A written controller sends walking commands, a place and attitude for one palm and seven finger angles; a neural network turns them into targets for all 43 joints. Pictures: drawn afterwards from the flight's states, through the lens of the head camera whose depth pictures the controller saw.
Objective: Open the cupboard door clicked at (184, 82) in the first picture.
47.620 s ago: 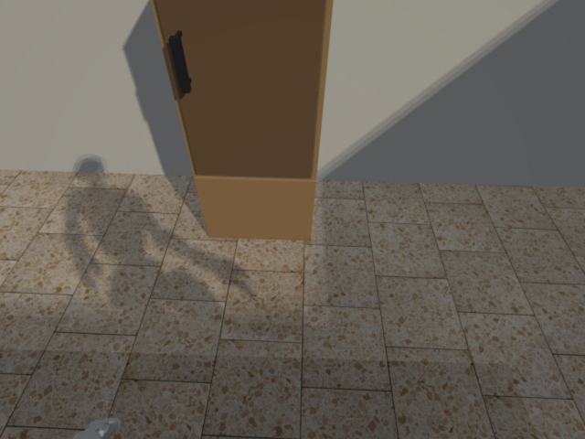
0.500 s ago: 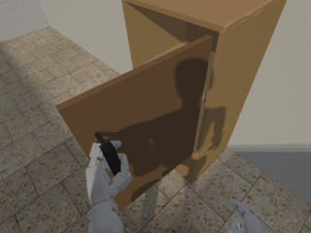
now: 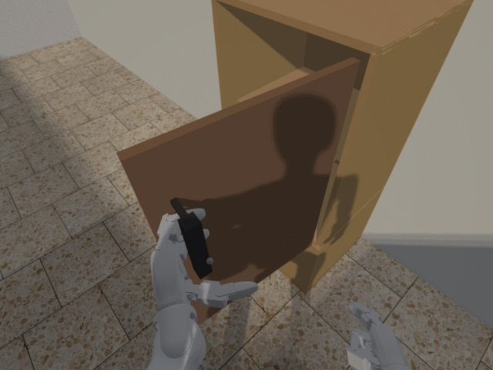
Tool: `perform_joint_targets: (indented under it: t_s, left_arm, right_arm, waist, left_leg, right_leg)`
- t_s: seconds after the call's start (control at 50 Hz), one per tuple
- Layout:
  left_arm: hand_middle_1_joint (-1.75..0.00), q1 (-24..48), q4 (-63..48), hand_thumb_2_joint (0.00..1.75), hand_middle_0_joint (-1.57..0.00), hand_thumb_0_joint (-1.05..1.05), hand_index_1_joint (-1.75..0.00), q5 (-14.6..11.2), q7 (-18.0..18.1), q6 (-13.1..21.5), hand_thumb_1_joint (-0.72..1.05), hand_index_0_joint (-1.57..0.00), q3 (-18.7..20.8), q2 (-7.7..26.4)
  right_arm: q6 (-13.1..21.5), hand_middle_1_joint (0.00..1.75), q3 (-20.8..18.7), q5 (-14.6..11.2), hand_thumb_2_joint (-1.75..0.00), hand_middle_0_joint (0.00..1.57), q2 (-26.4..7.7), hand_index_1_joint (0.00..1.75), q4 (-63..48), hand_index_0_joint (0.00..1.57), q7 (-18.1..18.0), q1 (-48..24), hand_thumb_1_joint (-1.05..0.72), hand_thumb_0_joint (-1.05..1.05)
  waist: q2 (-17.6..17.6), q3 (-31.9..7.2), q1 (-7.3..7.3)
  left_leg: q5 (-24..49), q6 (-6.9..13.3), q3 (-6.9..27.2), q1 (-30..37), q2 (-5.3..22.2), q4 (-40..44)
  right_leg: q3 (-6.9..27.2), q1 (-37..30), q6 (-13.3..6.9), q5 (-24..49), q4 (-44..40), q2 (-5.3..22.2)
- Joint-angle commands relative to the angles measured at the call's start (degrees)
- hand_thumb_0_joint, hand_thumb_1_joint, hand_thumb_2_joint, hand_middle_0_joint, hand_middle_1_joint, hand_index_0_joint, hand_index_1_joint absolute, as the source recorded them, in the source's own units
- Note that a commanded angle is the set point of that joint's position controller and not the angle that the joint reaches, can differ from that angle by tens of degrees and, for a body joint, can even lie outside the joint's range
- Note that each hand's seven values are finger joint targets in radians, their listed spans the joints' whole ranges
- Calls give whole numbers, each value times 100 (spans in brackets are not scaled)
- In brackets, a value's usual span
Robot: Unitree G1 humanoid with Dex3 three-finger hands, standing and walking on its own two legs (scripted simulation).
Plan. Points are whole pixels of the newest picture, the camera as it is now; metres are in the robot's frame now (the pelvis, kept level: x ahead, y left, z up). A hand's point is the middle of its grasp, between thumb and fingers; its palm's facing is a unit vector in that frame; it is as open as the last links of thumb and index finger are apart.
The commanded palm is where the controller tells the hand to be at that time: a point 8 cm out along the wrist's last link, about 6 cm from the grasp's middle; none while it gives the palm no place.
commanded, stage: open thumb and fingers to let go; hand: left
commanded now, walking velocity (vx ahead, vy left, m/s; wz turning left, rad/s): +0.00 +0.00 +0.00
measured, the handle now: (190, 238) +0.30 +0.11 +0.08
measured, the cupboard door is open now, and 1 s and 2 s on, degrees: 83 86 86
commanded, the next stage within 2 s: slide the hand sideways off the handle in 0.24 s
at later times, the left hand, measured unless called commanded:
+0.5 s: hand (206, 277) +0.24 +0.08 +0.08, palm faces -0.05 -1.00 -0.06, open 15.7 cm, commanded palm +0.21 +0.11 +0.08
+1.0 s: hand (194, 302) +0.20 +0.09 +0.08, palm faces -0.10 -1.00 -0.01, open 16.0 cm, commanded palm +0.17 +0.15 +0.08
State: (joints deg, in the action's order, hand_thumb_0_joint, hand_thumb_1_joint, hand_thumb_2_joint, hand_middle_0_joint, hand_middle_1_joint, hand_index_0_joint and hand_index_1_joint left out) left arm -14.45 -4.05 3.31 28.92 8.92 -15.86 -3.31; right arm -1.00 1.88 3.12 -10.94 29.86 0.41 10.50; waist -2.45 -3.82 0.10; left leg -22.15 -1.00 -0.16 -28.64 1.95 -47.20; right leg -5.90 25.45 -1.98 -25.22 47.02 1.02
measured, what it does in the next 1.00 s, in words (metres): stands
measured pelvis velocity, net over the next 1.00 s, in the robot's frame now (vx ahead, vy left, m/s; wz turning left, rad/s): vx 0.00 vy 0.01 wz -0.03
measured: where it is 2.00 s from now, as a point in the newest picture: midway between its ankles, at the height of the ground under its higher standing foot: outside the picture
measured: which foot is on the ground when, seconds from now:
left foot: down 0.00-1.00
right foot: down 0.00-1.00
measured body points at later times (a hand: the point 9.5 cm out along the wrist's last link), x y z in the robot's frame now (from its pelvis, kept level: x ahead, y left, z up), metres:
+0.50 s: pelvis -0.01 +0.02 +0.00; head +0.01 +0.00 +0.45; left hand +0.23 +0.13 +0.08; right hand +0.18 -0.20 -0.09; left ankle +0.02 +0.13 -0.70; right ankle -0.01 -0.09 -0.70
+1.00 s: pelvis +0.00 +0.01 -0.01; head +0.02 -0.01 +0.44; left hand +0.20 +0.14 +0.08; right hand +0.18 -0.21 -0.08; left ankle +0.02 +0.13 -0.70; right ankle -0.01 -0.10 -0.70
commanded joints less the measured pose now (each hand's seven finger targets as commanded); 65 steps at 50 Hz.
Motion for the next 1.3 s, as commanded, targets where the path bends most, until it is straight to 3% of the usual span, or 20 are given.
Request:
perform_joint_targets:
  t_s: [0.0,0.12,0.2,0.32,0.34,0.36,0.38,0.4,0.42,0.46,0.5,0.54,0.56,0.64,0.66,0.7,0.82,0.96,1.06,1.28]
  left_arm:
    - [-80,1098,-1277,30,-23,0,-80,198,175,203,-50,-23,-201,-767]
    - [-50,1142,-1272,30,-18,0,-50,207,226,-3,-50,-18,-431,-1017]
    - [-30,1153,-1368,30,-15,0,-30,145,253,-70,-50,-15,-367,-989]
    - [-30,1358,-1279,30,-15,0,-30,177,295,-139,-50,-15,-380,-1016]
    - [-30,1414,-1267,30,-15,0,-30,719,-874,101,-50,-15,-1494,-351]
    - [-30,1604,-1731,30,-15,0,-30,450,-1555,359,-50,-15,-1022,78]
    - [-30,1389,-1744,30,-15,0,-30,344,-1968,525,-50,-15,-917,289]
    - [-30,1387,-1903,30,-15,0,-30,249,-2284,628,-50,-15,-835,430]
    - [-30,1419,-1869,30,-15,0,-30,113,-2607,680,-50,-15,-942,370]
    - [-30,1285,-1828,30,-15,0,-30,-332,-3091,692,-50,-15,-886,281]
    - [-30,928,-1825,30,-15,0,-30,-716,-3114,623,-50,-15,-489,270]
    - [-30,548,-1936,30,-15,0,-30,-880,-2919,541,-50,-15,-221,255]
    - [-30,345,-1884,30,-15,0,-30,-864,-2786,497,-50,-15,-15,391]
    - [-30,-36,-2083,30,-15,0,-30,-568,-2365,509,-50,-15,161,511]
    - [-30,-228,-2126,30,-15,0,-30,-509,-2312,523,-50,-15,283,666]
    - [-30,-326,-2207,30,-15,0,-30,-412,-2290,549,-50,-15,291,706]
    - [-30,-926,-2454,30,-15,0,-30,-556,-2448,595,-50,-15,675,971]
    - [-30,-1650,-2760,30,-15,0,-30,-829,-2738,744,-50,-15,851,1074]
    - [-30,-1700,-3007,30,-15,0,-30,-881,-2961,943,-50,-15,929,1235]
    - [-30,-2700,-3001,30,-15,0,-30,-1338,-3518,1051,-50,-15,1722,1622]
  right_arm:
    - [223,30,-224,-36,-90,20,-470,30,-957,20,7,-674,-90,0]
    - [202,30,-241,-57,-90,20,-466,30,-975,20,51,-672,-90,0]
    - [203,30,-250,-61,-90,20,-467,30,-971,20,53,-699,-90,0]
    - [195,30,-227,-66,-90,20,-465,30,-913,20,65,-759,-90,0]
    - [218,30,-241,-86,-90,20,-725,30,-770,20,120,-281,-90,0]
    - [230,30,-328,-169,-90,20,-669,30,-923,20,80,-194,-90,0]
    - [273,30,-285,-181,-90,20,-638,30,-993,20,28,-216,-90,0]
    - [305,30,-272,-198,-90,20,-630,30,-1050,20,-13,-223,-90,0]
    - [368,30,-241,-239,-90,20,-617,30,-1091,20,-37,-214,-90,0]
    - [507,30,-182,-319,-90,20,-611,30,-1195,20,-78,-214,-90,0]
    - [615,30,-165,-376,-90,20,-618,30,-1275,20,-140,-306,-90,0]
    - [714,30,-156,-393,-90,20,-616,30,-1358,20,-147,-334,-90,0]
    - [733,30,-144,-384,-90,20,-628,30,-1362,20,-140,-353,-90,0]
    - [750,30,-179,-318,-90,20,-619,30,-1433,20,-51,-253,-90,0]
    - [734,30,-184,-308,-90,20,-638,30,-1451,20,-30,-238,-90,0]
    - [701,30,-169,-282,-90,20,-615,30,-1491,20,3,-208,-90,0]
    - [639,30,-178,-300,-90,20,-626,30,-1606,20,-3,-170,-90,0]
    - [728,30,-214,-326,-90,20,-665,30,-1646,20,-58,-10,-90,0]
    - [804,30,-267,-339,-90,20,-693,30,-1660,20,-107,69,-90,0]
    - [818,30,-373,-437,-90,20,-627,30,-1644,20,-246,42,-90,0]
  waist:
    - [395,-849,-9]
    - [442,-959,1]
    - [545,-1008,-37]
    - [434,-819,0]
    - [723,-367,556]
    - [488,-947,331]
    - [376,-1113,193]
    - [233,-1277,174]
    - [274,-1125,260]
    - [237,-892,276]
    - [355,-767,167]
    - [625,-783,63]
    - [592,-722,-33]
    - [611,-750,-73]
    - [519,-758,-131]
    - [453,-695,-103]
    - [351,-623,-149]
    - [485,-724,-94]
    - [476,-679,6]
    - [536,-905,-158]
  left_leg:
    - [880,206,121,592,-198,580]
    - [1012,192,165,642,-148,585]
    - [1011,186,162,634,-147,581]
    - [795,170,206,588,-151,574]
    - [857,283,200,691,-163,512]
    - [1015,300,160,671,-167,483]
    - [1132,322,117,665,-210,464]
    - [1187,315,119,741,-203,458]
    - [1061,322,136,716,-211,453]
    - [772,313,190,656,-204,518]
    - [406,256,230,551,-192,616]
    - [273,234,250,506,-196,688]
    - [260,219,251,457,-201,729]
    - [460,214,206,435,-170,686]
    - [515,212,182,377,-188,674]
    - [544,212,132,329,-181,622]
    - [504,216,18,148,-189,507]
    - [780,236,16,20,-218,280]
    - [768,253,16,-133,-249,71]
    - [911,217,-22,-464,-309,-241]
  right_leg:
    - [186,66,15,1050,-868,-66]
    - [87,56,-18,1165,-766,-122]
    - [89,16,-11,1152,-780,-128]
    - [80,197,-27,830,-806,-125]
    - [358,509,36,1210,-850,-60]
    - [371,234,-17,1529,-702,-41]
    - [409,48,-23,1774,-614,-26]
    - [393,9,-28,1832,-567,-21]
    - [369,115,-8,1688,-584,-23]
    - [332,212,-6,1327,-650,-64]
    - [241,293,23,809,-732,-106]
    - [181,252,48,575,-782,-122]
    - [157,220,32,518,-764,-131]
    - [141,279,30,718,-590,-124]
    - [169,202,6,768,-560,-123]
    - [183,265,11,837,-505,-112]
    - [267,223,22,871,-523,-134]
    - [307,169,70,1341,-414,-157]
    - [401,330,111,1381,-344,-135]
    - [721,23,242,2001,-303,5]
